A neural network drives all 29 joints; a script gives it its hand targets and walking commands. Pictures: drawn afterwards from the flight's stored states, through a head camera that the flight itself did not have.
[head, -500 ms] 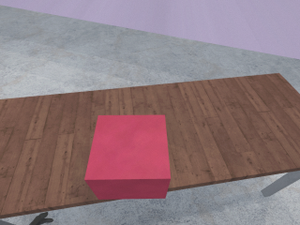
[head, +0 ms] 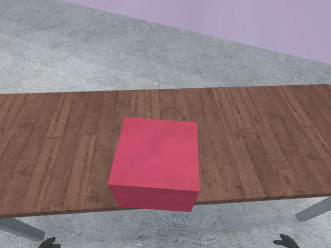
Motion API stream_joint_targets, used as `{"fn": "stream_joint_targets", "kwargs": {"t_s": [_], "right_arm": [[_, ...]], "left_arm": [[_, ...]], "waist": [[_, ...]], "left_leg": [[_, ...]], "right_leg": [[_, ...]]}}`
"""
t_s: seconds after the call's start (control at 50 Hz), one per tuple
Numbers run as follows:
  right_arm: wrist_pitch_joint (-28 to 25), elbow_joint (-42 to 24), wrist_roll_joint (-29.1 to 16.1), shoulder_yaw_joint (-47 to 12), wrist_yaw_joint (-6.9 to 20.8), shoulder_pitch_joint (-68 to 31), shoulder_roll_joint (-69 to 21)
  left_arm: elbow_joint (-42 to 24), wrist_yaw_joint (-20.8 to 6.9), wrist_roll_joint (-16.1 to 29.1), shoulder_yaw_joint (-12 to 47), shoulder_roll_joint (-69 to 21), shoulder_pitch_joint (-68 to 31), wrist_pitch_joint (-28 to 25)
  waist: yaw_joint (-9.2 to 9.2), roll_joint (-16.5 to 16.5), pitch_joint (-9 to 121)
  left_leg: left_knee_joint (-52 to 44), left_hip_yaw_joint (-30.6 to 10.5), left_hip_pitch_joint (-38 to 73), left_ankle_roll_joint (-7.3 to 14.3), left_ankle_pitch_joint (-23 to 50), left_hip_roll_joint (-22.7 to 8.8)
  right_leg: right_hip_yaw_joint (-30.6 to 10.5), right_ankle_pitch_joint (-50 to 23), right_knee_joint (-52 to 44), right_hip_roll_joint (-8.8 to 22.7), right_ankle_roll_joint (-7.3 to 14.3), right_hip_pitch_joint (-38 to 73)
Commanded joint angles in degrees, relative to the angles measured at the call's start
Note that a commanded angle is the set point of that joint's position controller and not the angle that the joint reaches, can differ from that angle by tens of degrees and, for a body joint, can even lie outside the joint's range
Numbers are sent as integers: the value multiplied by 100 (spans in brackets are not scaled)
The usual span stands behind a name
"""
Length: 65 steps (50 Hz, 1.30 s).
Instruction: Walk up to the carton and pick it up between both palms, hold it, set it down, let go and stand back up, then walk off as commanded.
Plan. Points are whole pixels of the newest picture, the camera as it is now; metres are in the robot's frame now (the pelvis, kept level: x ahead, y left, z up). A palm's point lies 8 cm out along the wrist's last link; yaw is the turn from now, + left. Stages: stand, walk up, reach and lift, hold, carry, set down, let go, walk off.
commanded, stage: walk up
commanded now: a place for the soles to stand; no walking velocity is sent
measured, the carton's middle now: (157, 164) +0.36 +0.04 -0.08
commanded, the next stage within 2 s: reach and lift in 0.64 s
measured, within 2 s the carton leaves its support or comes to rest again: neither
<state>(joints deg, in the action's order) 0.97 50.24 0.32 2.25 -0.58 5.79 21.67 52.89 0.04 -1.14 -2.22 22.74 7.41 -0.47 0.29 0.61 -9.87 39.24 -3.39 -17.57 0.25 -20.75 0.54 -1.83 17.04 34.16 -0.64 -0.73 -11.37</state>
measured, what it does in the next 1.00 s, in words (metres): stands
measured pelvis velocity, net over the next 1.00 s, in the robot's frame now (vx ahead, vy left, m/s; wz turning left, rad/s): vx -0.02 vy -0.01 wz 0.02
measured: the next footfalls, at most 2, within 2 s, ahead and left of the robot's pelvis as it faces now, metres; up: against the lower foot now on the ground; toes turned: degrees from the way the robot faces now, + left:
none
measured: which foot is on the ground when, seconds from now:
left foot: down 0.00-1.00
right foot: down 0.00-1.00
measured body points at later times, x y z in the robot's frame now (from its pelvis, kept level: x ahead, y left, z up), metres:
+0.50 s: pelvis -0.02 +0.02 +0.02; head +0.00 +0.02 +0.47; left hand +0.07 +0.33 -0.11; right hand +0.11 -0.28 -0.10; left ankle +0.01 +0.13 -0.72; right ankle +0.01 -0.13 -0.72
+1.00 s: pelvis -0.02 -0.01 +0.01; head +0.02 +0.03 +0.45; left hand +0.17 +0.29 -0.09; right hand +0.15 -0.27 -0.08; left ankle +0.01 +0.13 -0.72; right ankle +0.01 -0.13 -0.72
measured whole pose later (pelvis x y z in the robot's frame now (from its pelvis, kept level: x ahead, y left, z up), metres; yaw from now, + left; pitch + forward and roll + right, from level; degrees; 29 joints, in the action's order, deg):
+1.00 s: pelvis -0.02 -0.01 +0.01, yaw +1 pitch -6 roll +0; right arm -7.1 45.5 1.4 4.5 1.5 6.3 13.6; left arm 28.7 -0.1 -3.4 -6.0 20.0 2.7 23.2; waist 0.1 -4.8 -10.7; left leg 32.8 0.9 -10.9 -1.8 -15.8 -2.6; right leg -2.1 16.8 33.1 0.0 -0.8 -10.3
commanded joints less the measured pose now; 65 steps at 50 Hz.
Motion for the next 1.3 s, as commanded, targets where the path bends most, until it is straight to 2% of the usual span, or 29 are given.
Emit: {"fn": "stream_joint_targets", "kwargs": {"t_s": [0.0, 0.04, 0.06, 0.08, 0.1, 0.12, 0.14, 0.16, 0.18, 0.22, 0.24, 0.26, 0.28, 0.34, 0.62, 0.64, 0.66, 0.68, 0.7, 0.72, 0.74, 0.78, 0.82, 0.84, 0.96, 1.1, 1.28], "right_arm": [[31, -254, -19, 380, 5, 110, 1123], [-27, -242, -40, 382, -17, 366, 1065], [-75, -198, -36, 358, -3, 478, 1058], [-127, -110, -10, 335, 17, 602, 995], [-199, -38, 46, 345, 24, 642, 1010], [-288, -125, 148, 387, 4, 314, 1343], [-332, -207, 61, 405, 29, 12, 1628], [-354, -163, 27, 362, 55, 42, 1531], [-357, -131, 21, 282, 53, -90, 1403], [-307, -48, -2, 187, 36, -254, 1231], [-283, 16, -8, 151, 33, -220, 1148], [-264, 101, -21, 139, 31, -175, 1121], [-261, 196, -12, 145, 32, -164, 1132], [-255, 397, -2, 139, 48, -234, 1165], [-221, 831, 0, 90, 95, -344, 1089], [-1057, 499, 901, 1145, 196, -2270, 255], [-1132, 637, 801, 1001, 337, -1873, 520], [-1078, 677, 692, 903, 356, -1700, 500], [-985, 519, 604, 914, 382, -1446, 547], [-903, 311, 562, 945, 390, -1227, 572], [-880, 122, 495, 890, 371, -1016, 580], [-872, -127, 299, 763, 299, -533, 629], [-910, -406, 185, 630, 216, -341, 576], [-920, -532, 147, 590, 184, -317, 551], [-954, -1153, 56, 465, 148, -262, 230], [-1112, -1611, -3, 425, 103, 142, -88], [-1477, -1585, -19, 404, -25, 291, -184]], "left_arm": [[-411, 76, 9, -313, 1547, -285, -209], [-422, 115, 35, -293, 1408, -331, -206], [-438, 111, 27, -275, 1352, -382, -190], [-446, 88, 27, -252, 1319, -480, -158], [-439, 64, 45, -206, 1221, -515, -116], [-466, 35, 112, -114, 907, -452, -94], [-331, 41, 153, -124, 958, -337, -36], [-220, 48, 135, -176, 1023, -350, -14], [-127, 33, 136, -157, 915, -297, -33], [90, 28, 113, -153, 962, -252, -101], [125, 23, 92, -141, 1087, -350, -139], [169, 6, 92, -125, 1164, -515, -155], [224, -9, 110, -100, 1133, -618, -151], [470, -13, 118, -41, 1022, -639, -135], [898, -9, 74, -32, 1024, -755, -186], [-1113, 235, 573, 159, 1165, -2765, 674], [-2245, 314, 531, 124, 1034, -2539, 1331], [-2168, 274, 416, 38, 937, -2254, 1779], [-2310, 218, 232, -43, 981, -1969, 2083], [-2478, 145, 92, -115, 984, -1679, 2336], [-2605, 97, -1, -245, 959, -1387, 2506], [-2714, 26, -244, -509, 927, -803, 2621], [-2750, -6, -394, -727, 939, -541, 2552], [-2776, -6, -421, -788, 954, -512, 2512], [-3038, 61, -244, -750, 756, -700, 2235], [-3307, 80, 23, -686, 531, -563, 1703], [-3171, -66, 288, -504, 191, -232, 1055]], "waist": [[-38, -685, 547], [-57, -961, 694], [-84, -991, 840], [-178, -1081, 934], [-237, -965, 1018], [-33, -138, 1159], [86, 461, 1193], [56, 476, 1172], [136, 472, 1073], [195, 438, 965], [122, 363, 980], [1, 283, 977], [-43, 248, 1004], [-9, 198, 1011], [-71, 10, 937], [-307, -206, 921], [-427, -265, 641], [-453, -363, 811], [-429, -362, 1034], [-337, -266, 1234], [-182, -235, 1357], [4, -242, 1545], [184, -232, 1471], [217, -206, 1393], [81, 129, 919], [82, 102, 1115], [5, -64, 1144]], "left_leg": [[1143, -476, 188, 71, -1153, 158], [1005, -433, -66, 136, -1021, 56], [357, -288, 76, 136, -870, -20], [-671, -61, 446, 150, -386, -59], [-1774, -135, 989, 186, 820, -124], [-2026, -1393, 1228, 442, 1759, -795], [-1833, -2076, 651, 991, 1831, -1463], [-1874, -2024, 460, 1150, 1763, -1462], [-1833, -1825, 320, 1064, 1862, -1334], [-1719, -1264, 15, 577, 1956, -916], [-1699, -1030, 78, 359, 1749, -665], [-1778, -844, 311, 245, 1394, -476], [-1924, -847, 475, 237, 1266, -485], [-2112, -922, 591, 291, 1287, -594], [-2298, -857, 650, 187, 970, -483], [-1469, 1036, 131, -348, -694, -265], [-1105, 883, 17, -312, -596, -358], [-893, 885, 92, -291, -246, -279], [-792, 947, 272, -287, -319, -215], [-708, 975, 379, -278, -251, -195], [-721, 997, 406, -250, 43, -196], [-727, 959, 705, -256, 831, -124], [-856, 983, 858, -256, 1019, -34], [-925, 1003, 884, -245, 1035, 1], [-1328, 1086, 952, -201, 820, 123], [-1552, 1099, 1302, -257, 1480, 119], [-1709, 1015, 1779, -379, 2333, 98]], "right_leg": [[-2100, -1685, -1368, 2049, 1620, -661], [-1671, -2692, -975, 1852, 1514, -128], [-1347, -2952, -722, 1657, 1348, 88], [-1015, -2928, -437, 1411, 1114, 89], [-794, -2537, -207, 1200, 813, -119], [-472, -1566, 197, 658, 342, -511], [-62, 450, 340, 239, 105, -273], [-92, 1147, 302, 189, 128, 50], [-130, 864, -11, 231, 153, 244], [-316, -177, -814, 397, 231, 758], [-521, -581, -1077, 590, 308, 801], [-564, -703, -1139, 681, 355, 650], [-480, -681, -1131, 655, 328, 577], [-376, -565, -1346, 554, 228, 609], [-386, -269, -1856, 687, 199, 517], [742, 854, -863, 26, 94, -598], [608, 655, -484, 75, 239, -716], [500, 266, -442, 117, 310, -659], [412, 421, -501, 123, 304, -604], [391, 485, -524, 135, 314, -615], [418, 192, -491, 92, 324, -494], [462, -830, -481, 3, 277, -113], [425, -1079, -620, -15, 170, 154], [412, -1082, -674, -16, 133, 237], [354, -646, -949, 13, 88, 126], [339, -1065, -1155, -58, 72, 187], [346, -1482, -1468, -183, 99, 382]]}}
